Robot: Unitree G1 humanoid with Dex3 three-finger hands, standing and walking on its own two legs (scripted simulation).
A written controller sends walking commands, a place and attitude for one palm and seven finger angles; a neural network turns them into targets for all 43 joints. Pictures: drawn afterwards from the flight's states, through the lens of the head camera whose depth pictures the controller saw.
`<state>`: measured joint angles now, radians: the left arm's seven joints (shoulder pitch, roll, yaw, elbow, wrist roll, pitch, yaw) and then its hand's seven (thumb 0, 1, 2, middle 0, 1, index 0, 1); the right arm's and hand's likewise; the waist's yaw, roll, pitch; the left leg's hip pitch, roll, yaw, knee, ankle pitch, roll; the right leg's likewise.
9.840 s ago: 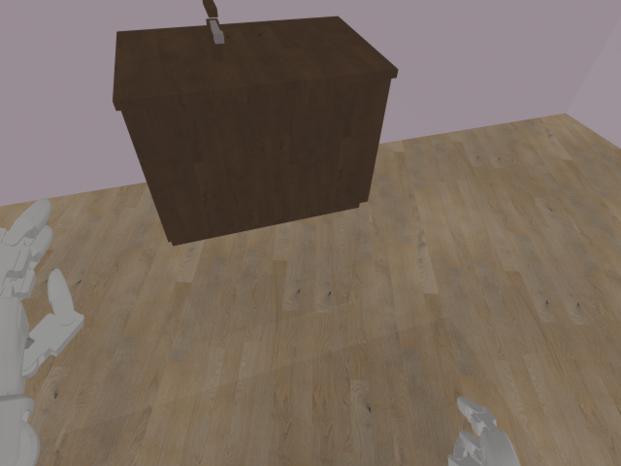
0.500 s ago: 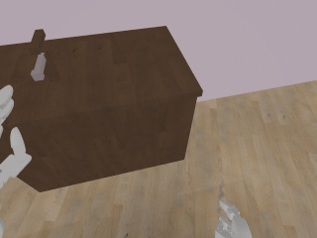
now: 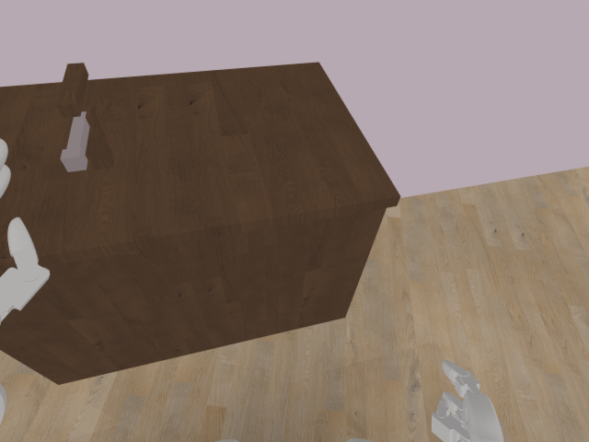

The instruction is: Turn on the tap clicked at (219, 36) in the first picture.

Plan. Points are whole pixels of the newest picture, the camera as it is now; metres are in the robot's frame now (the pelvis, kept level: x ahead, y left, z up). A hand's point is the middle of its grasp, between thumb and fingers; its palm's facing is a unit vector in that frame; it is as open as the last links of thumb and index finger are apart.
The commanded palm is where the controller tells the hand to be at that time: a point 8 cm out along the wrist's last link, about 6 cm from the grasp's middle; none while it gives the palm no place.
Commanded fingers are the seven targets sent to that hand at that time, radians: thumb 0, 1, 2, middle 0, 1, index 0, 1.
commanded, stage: take the last steps up to it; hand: left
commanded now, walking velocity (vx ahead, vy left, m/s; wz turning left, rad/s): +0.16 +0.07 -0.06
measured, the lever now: (74, 159) +0.50 +0.40 +0.07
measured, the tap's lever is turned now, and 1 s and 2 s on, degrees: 0 0 0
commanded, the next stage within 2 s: come to a stop and stand still in 0.26 s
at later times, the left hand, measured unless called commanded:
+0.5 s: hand (80, 248) +0.26 +0.23 +0.18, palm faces +0.36 -0.84 -0.42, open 7.4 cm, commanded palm +0.20 +0.29 +0.19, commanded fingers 0.00 0.90 0.90 -0.20 -0.30 -0.20 -0.30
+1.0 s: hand (69, 281) +0.23 +0.24 +0.17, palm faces +0.37 -0.85 -0.37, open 7.4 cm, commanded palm +0.18 +0.28 +0.19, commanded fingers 0.00 0.90 0.90 -0.20 -0.30 -0.20 -0.30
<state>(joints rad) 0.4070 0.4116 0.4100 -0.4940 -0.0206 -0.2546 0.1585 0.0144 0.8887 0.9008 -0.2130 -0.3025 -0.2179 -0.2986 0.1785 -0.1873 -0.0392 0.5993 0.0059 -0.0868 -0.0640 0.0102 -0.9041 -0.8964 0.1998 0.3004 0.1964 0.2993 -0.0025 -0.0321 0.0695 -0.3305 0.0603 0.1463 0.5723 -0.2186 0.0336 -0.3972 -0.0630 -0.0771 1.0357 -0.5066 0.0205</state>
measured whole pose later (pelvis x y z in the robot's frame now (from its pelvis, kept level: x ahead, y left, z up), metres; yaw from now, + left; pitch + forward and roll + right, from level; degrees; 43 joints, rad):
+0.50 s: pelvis +0.04 +0.01 +0.01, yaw -1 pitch -1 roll +1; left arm 0.49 0.35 0.34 -0.52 -0.02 -0.21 0.16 0.01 0.89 0.90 -0.21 -0.30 -0.22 -0.30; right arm 0.20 -0.25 -0.01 0.60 -0.01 -0.05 -0.07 0.01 -0.90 -0.90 0.20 0.30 0.20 0.30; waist -0.01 -0.01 0.07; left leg -0.32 0.04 0.09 0.58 -0.23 -0.02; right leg -0.20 -0.04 -0.12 0.51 -0.28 -0.03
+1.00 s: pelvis +0.01 +0.00 +0.00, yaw -2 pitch -2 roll -1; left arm 0.46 0.34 0.31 -0.46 -0.05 -0.14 0.14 0.01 0.89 0.90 -0.21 -0.30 -0.22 -0.30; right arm 0.22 -0.19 0.04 0.65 0.00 -0.05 -0.06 0.01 -0.90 -0.90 0.21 0.30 0.20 0.30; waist 0.02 0.03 0.04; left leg -0.28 0.05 0.02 0.55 -0.22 -0.02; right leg -0.22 0.04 -0.10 0.51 -0.26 -0.06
